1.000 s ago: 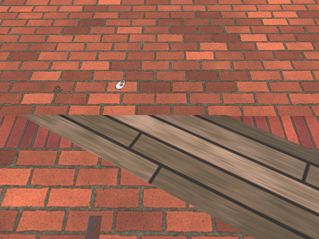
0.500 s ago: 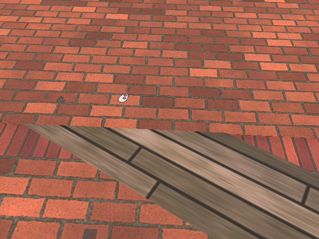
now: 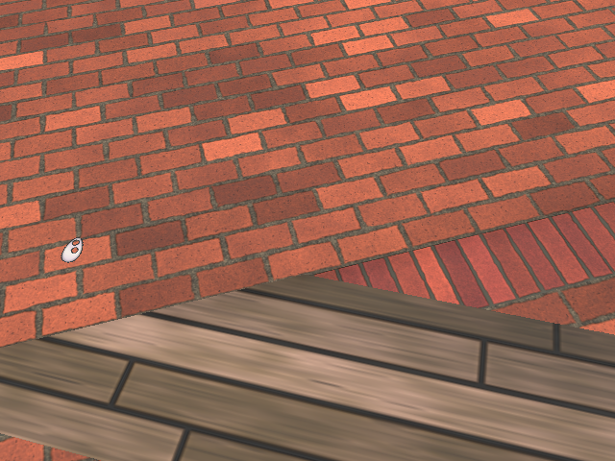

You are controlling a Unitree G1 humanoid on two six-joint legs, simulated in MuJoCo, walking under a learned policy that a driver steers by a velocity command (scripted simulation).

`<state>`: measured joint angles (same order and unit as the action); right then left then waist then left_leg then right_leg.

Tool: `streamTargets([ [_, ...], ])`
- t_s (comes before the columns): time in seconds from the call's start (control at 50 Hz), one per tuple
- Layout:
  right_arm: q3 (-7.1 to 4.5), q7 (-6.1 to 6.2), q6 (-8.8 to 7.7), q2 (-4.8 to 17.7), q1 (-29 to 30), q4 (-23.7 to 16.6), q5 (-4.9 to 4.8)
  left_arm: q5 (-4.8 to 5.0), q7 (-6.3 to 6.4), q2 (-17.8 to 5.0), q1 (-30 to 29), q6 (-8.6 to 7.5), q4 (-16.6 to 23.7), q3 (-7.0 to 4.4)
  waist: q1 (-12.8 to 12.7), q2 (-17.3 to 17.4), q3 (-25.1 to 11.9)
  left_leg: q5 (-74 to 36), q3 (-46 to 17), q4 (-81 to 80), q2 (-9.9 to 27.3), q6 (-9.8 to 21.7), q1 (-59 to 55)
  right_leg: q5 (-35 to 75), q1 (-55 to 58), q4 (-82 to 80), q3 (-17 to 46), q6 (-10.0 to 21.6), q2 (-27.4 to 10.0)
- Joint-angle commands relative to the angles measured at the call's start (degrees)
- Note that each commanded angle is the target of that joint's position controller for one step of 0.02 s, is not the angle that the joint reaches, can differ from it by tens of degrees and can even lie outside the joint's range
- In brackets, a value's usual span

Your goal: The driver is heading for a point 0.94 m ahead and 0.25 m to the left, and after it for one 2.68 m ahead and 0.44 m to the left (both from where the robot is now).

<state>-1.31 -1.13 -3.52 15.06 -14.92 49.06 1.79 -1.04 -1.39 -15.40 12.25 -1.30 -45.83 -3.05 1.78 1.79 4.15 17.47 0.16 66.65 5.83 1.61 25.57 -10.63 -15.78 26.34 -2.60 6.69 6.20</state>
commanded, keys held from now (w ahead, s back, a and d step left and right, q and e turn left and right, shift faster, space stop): w+q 0.98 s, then w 0.02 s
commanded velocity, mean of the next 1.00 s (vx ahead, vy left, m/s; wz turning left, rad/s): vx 0.49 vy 0.00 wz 0.42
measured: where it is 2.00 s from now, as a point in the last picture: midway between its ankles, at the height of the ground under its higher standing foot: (199, 298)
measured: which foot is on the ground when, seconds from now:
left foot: up 0.00-0.40, down 0.42-0.90, up 0.92-1.00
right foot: down 0.00-0.42, up 0.44-0.88, down 0.90-1.00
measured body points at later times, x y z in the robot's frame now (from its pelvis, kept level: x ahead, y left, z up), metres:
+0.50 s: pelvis +0.29 +0.04 -0.01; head +0.32 +0.04 +0.44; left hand +0.26 +0.30 -0.15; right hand +0.46 -0.20 -0.14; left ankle +0.34 +0.09 -0.73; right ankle +0.14 -0.08 -0.62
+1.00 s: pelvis +0.58 +0.07 -0.01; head +0.61 +0.07 +0.44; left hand +0.61 +0.38 -0.09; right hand +0.75 -0.18 -0.13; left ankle +0.41 +0.10 -0.65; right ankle +0.69 +0.01 -0.73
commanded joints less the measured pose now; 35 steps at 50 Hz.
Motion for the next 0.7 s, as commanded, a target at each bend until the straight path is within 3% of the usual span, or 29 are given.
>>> streamTargets([
  [0.02,-1.16,-0.54,1.63,4.7,-6.54,0.07,0.08,0.2,0.27,-6.47,4.0,-2.58,0.83,-1.35,0.17,-3.82,-4.13,-3.62,-0.57,-1.83,2.03,0.07,4.02,11.01,5.44,-17.51,13.81,6.59,-16.37],
  [0.08,-1.48,-0.96,2.25,4.57,-0.01,-1.27,-0.41,0.05,0.37,-6.43,6.83,-3.26,-1.01,-1.26,-1.73,-3.51,0.03,-10.12,-1.32,-6.28,2.12,-0.04,12.18,8.74,8.08,-21.21,10.24,4.47,-15.96],
  [0.16,-1.69,-1.17,1.81,3.67,5.11,-2.49,-0.75,0.14,0.84,-5.35,9.07,-3.94,-2.82,-0.63,-3.07,-3.7,1.54,-16.9,-3.44,-14.06,-1.85,0.28,16.5,15.24,12.64,-21.4,3.99,1.33,-15.31],
  [0.28,-0.21,-1.97,1.39,1.18,13.49,-5.59,0.01,0.04,2.52,-3.73,12.8,-4.24,-6.31,0.64,-5.21,-3.65,2.89,-19.51,4.54,-28.44,-4.4,1.79,14.32,33.72,20.56,-19.17,-2.66,-0.64,-16.29],
  [0.34,-0.37,-1.61,1.33,1.99,10.83,-5.7,-0.12,-0.37,3.59,-5.95,13.2,-3.77,-7.63,0.63,-3.25,-6.32,-0.8,-12.2,9.19,-31.94,-9.3,4.83,6.94,60.81,26.08,-9.17,-5.21,-2.42,-17.43],
  [0.38,-1.41,-1.04,1.22,4.49,0.4,-2.87,0.07,-0.93,4.31,-8.09,11.47,-2.96,-7.42,0.14,1.59,-8.25,-6.22,-6.85,9.19,-33.06,-12.11,7.79,-3.38,70.22,25.7,6.02,-5.92,-3.04,-18.62],
  [0.4,-2.47,-0.61,0.79,6.52,-7.73,-0.6,0.5,-0.83,4.28,-9.08,9.97,-2.65,-6.76,-0.08,5.58,-7.77,-10.24,-7.92,6.65,-37.33,-12.16,10.0,-14.04,63.11,20.52,18.21,-6.55,-3.1,-18.45],
  [0.42,-4.08,0.24,0.85,10.62,-15.77,0.7,1.17,-0.23,3.87,-8.46,7.47,-3.03,-4.55,0.23,10.05,-2.73,-15.45,-5.48,-5.6,-40.26,-2.83,14.6,-27.73,41.17,8.41,37.42,-8.1,-3.21,-15.31],
  [0.44,-5.65,0.86,1.78,15.97,-12.3,-0.68,0.14,0.43,2.6,-2.78,11.2,-3.77,-1.55,0.93,3.43,13.34,-20.06,-16.77,-38.09,-42.34,14.03,25.05,-46.19,-18.93,-18.83,60.29,-4.26,-6.93,-1.03],
  [0.46,-5.81,0.64,2.11,14.68,-11.1,-0.54,-2.13,-0.63,2.28,-6.54,6.74,-4.34,-0.38,0.62,5.35,0.61,-19.95,-15.76,-39.96,-46.3,13.53,26.99,-45.6,-15.95,-26.91,63.13,6.59,-5.7,-3.66],
  [0.48,-5.22,1.07,2.16,12.12,-7.52,-1.04,-2.04,-0.12,1.94,-5.91,2.9,-5.21,1.42,1.01,3.97,-1.23,-12.04,-13.76,-32.67,-48.84,12.43,24.44,-37.89,-11.14,-28.81,58.8,7.74,-5.44,-7.36],
  [0.5,-4.27,1.17,2.26,8.19,-5.15,-0.89,-1.57,0.18,1.78,-6.3,2.96,-5.57,1.48,0.89,0.94,-5.23,-5.59,-16.83,-27.43,-51.37,9.9,21.03,-28.05,-8.86,-25.88,52.18,6.53,-5.34,-9.37],
  [0.52,-3.69,1.37,1.86,6.49,-3.4,-0.92,-1.42,-0.59,1.72,-5.86,2.31,-4.67,1.88,0.83,-1.26,-6.03,-2.68,-20.31,-23.25,-52.21,6.56,18.62,-21.68,-8.93,-22.85,47.77,6.48,-6.09,-10.75],
  [0.54,-3.38,1.56,1.42,6.02,-2.18,-1.26,-1.43,-1.51,1.48,-5.22,3.79,-3.2,1.59,1.16,-2.82,-5.03,-2.11,-22.5,-19.66,-53.27,3.89,17.49,-17.29,-8.78,-19.27,45.05,5.91,-7.1,-11.22],
  [0.6,-3.98,1.2,0.04,8.76,-3.63,-1.05,-1.59,-1.96,0.87,-3.65,3.22,-0.79,3.03,1.57,-3.87,-2.03,-2.3,-27.33,-15.44,-54.44,0.15,16.59,-12.81,-6.05,-17.32,36.45,3.32,-9.07,-11.41],
  [0.7,-4.39,0.93,0.42,9.31,-8.53,-0.87,-1.97,-1.36,0.61,-3.16,-8.79,-0.76,7.76,2.18,0.71,1.59,-1.82,-29.02,-14.6,-52.94,-2.99,12.4,-15.22,7.33,-18.93,19.57,1.67,-10.23,-10.36],
])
